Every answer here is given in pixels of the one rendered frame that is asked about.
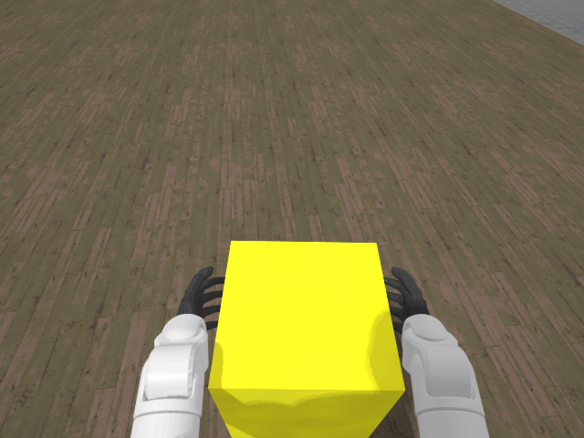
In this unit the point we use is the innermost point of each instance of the robot left forearm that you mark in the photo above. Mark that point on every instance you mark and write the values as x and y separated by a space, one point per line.
170 395

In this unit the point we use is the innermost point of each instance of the carton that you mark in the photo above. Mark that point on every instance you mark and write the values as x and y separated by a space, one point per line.
305 346

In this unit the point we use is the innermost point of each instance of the left robot hand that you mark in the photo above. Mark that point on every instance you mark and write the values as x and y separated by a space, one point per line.
194 299

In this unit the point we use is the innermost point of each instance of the right robot hand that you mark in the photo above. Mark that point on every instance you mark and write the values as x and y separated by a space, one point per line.
410 298

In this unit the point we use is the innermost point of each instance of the robot right forearm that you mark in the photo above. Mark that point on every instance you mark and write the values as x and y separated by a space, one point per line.
446 398

